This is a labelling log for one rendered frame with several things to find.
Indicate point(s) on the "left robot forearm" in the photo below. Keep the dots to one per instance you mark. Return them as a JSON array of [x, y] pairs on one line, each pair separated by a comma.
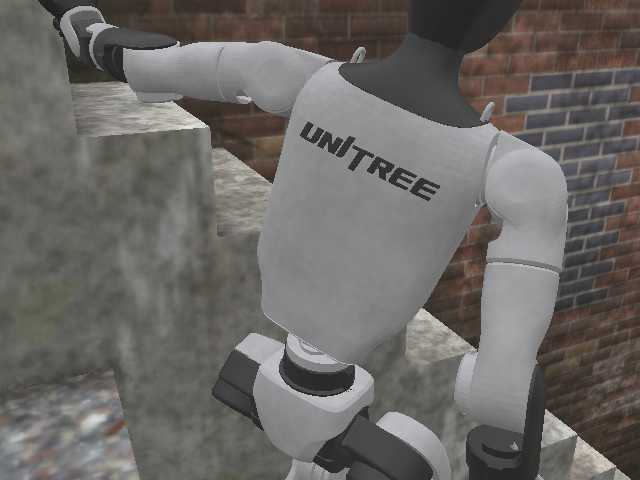
[[100, 45]]

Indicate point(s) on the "right robot forearm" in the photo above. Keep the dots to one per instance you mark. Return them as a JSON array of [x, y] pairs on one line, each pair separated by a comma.
[[488, 452]]

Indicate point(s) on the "left robot upper arm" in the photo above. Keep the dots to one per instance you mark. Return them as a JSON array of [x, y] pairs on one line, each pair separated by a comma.
[[269, 73]]

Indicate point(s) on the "humanoid robot torso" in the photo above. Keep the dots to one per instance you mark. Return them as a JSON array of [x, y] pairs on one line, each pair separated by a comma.
[[368, 206]]

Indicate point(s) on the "robot left hand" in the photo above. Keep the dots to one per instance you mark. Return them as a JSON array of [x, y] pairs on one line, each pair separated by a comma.
[[59, 7]]

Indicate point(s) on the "right robot upper arm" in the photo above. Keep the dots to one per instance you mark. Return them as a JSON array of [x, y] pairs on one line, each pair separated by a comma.
[[526, 193]]

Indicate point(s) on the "left robot thigh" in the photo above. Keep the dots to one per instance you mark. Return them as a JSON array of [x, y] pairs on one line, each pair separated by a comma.
[[234, 388]]

